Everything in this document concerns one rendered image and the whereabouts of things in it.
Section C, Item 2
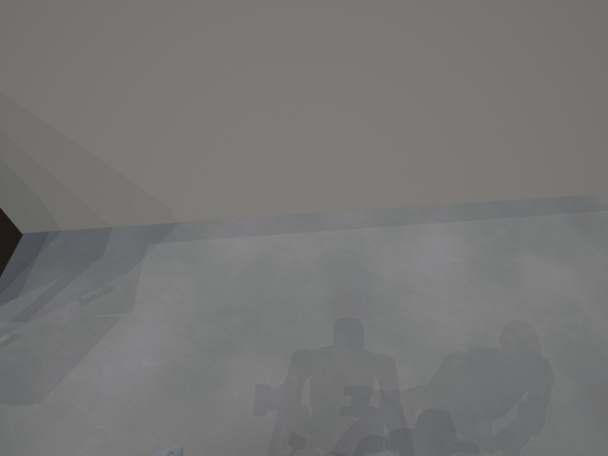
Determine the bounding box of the cupboard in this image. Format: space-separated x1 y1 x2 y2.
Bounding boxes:
0 208 23 276

